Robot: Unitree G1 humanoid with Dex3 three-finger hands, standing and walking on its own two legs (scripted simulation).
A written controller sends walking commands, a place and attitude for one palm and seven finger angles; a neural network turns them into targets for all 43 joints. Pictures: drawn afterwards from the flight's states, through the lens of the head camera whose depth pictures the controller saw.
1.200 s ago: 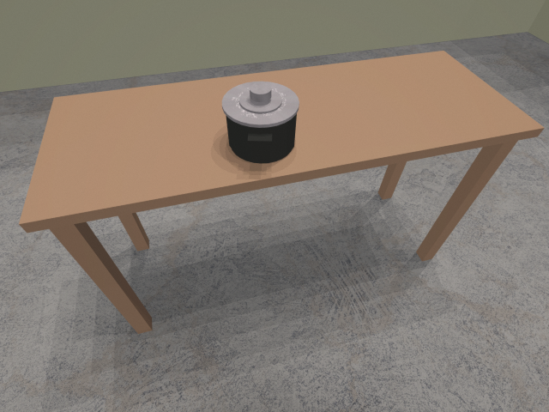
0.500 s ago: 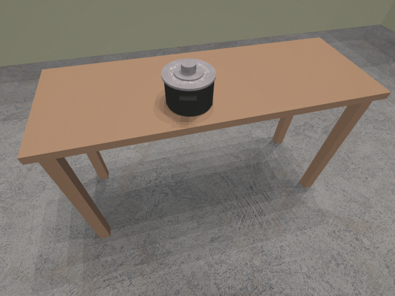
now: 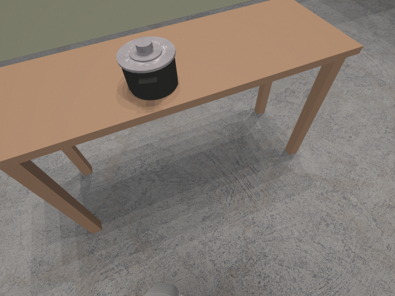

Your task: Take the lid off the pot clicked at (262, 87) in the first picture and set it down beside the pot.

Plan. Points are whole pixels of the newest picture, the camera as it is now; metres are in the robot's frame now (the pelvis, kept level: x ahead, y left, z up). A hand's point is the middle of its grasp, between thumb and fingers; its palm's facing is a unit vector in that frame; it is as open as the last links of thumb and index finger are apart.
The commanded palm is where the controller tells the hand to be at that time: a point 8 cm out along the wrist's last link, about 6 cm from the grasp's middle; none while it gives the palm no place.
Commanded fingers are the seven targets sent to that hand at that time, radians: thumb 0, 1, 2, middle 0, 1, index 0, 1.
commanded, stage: walk to a spot facing it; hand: left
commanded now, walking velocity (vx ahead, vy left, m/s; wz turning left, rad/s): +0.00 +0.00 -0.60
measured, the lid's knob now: (144, 45) +0.73 +0.23 +0.09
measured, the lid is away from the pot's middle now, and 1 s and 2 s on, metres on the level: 0.00 0.00 0.00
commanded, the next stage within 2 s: none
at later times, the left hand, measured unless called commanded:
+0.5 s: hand (101, 288) +0.13 +0.25 -0.16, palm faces -0.25 -0.94 -0.24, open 7.4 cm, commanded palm none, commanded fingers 0.00 0.90 0.90 -0.20 -0.30 -0.20 -0.30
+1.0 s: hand (178, 263) +0.20 +0.08 -0.14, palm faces -0.61 -0.75 -0.26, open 7.4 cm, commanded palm none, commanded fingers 0.00 0.90 0.90 -0.20 -0.30 -0.20 -0.30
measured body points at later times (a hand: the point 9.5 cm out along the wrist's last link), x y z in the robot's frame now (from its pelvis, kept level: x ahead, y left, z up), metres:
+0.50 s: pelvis -0.01 +0.05 +0.01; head +0.04 +0.08 +0.46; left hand +0.15 +0.30 -0.14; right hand +0.03 -0.22 -0.10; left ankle +0.01 +0.15 -0.73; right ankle -0.06 -0.09 -0.64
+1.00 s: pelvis -0.02 +0.00 +0.01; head +0.01 -0.05 +0.46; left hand +0.23 +0.12 -0.12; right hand -0.17 -0.23 -0.14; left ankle +0.07 +0.13 -0.66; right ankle -0.08 -0.08 -0.73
